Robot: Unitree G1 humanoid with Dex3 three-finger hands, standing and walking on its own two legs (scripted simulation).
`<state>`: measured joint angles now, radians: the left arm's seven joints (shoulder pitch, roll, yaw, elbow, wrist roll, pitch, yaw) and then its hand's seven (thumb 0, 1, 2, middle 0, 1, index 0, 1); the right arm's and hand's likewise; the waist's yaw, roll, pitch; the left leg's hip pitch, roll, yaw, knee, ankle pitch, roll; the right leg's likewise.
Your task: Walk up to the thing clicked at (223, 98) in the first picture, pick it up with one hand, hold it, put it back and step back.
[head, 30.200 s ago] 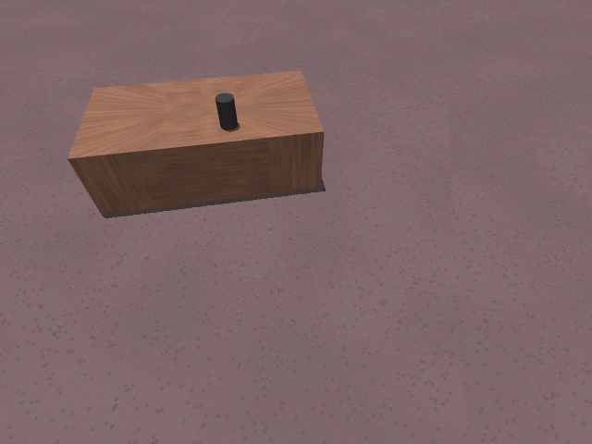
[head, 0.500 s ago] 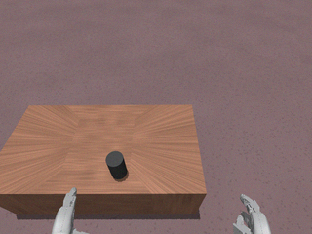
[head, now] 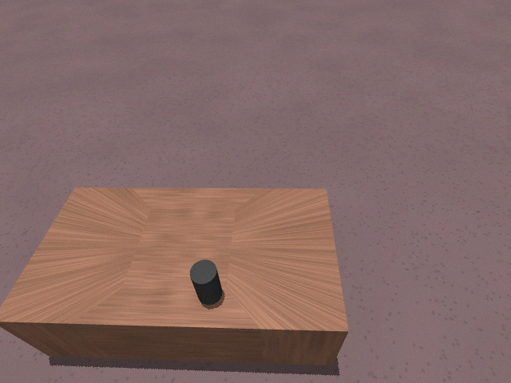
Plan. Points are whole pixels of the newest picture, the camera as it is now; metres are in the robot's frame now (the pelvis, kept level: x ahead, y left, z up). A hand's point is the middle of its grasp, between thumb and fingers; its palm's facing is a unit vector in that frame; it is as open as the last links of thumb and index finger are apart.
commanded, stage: home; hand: left
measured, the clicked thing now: (206, 282) +0.47 +0.19 -0.37
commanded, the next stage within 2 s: stand in 1.04 s
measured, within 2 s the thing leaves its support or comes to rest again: neither
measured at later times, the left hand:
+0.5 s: hand out of the picture +0.03 +0.24 -0.14, palm faces +0.00 -0.92 -0.39, open 17.5 cm
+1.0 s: hand out of the picture +0.07 +0.24 -0.14, palm faces +0.02 -0.93 -0.38, open 17.5 cm
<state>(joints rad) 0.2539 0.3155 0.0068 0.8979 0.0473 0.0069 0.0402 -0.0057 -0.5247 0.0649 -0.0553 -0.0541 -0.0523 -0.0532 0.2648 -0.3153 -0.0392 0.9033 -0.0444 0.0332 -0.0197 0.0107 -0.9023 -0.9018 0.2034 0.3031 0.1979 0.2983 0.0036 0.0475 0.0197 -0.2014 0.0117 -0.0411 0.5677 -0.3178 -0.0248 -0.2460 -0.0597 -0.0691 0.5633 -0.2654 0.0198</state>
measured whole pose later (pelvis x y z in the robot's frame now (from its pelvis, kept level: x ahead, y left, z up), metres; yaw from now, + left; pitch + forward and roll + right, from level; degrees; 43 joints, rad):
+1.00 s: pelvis +0.00 -0.01 +0.01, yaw +1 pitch -3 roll +0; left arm 0.10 0.32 0.00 1.16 0.02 0.00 0.01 0.00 -0.55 0.05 -0.05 -0.05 -0.05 -0.05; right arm 0.17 -0.34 0.02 1.09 -0.02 0.02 -0.02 0.01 -0.90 -0.90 0.20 0.30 0.20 0.30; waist 0.01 0.05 0.05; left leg -0.09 0.02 -0.06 0.37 -0.22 -0.04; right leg -0.13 -0.05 -0.10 0.38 -0.18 0.01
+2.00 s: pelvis +0.01 -0.02 +0.02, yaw +1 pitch -3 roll +0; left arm 0.10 0.33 0.01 1.15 0.02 0.00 0.00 0.01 0.90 0.90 -0.20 -0.30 -0.20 -0.30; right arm 0.14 -0.36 0.01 1.11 -0.02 0.01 -0.01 0.01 -0.90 -0.90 0.20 0.30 0.20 0.30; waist 0.01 0.04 0.05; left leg -0.08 0.03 -0.06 0.33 -0.21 -0.05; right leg -0.12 -0.04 -0.10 0.35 -0.18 0.00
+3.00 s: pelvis +0.02 -0.01 +0.02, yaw +1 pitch -2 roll +0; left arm 0.10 0.33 0.01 1.14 0.01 -0.01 0.00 0.01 0.90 0.90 -0.20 -0.30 -0.20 -0.30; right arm 0.12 -0.36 0.01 1.10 -0.01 0.00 -0.01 0.01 -0.90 -0.90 0.20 0.30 0.20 0.30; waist 0.01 0.02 0.06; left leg -0.06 0.03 -0.06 0.32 -0.22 -0.04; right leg -0.11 -0.04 -0.09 0.34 -0.19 0.01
